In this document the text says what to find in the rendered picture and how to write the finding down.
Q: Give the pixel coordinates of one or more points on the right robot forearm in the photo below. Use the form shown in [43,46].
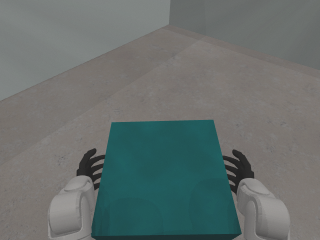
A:
[265,217]

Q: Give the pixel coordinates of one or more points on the left robot forearm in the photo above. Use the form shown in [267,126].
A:
[69,216]

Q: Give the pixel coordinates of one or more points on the left robot hand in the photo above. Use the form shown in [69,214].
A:
[85,168]

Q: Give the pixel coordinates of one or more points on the right robot hand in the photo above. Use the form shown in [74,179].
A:
[242,171]

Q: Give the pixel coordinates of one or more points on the carton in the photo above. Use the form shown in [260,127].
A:
[164,180]

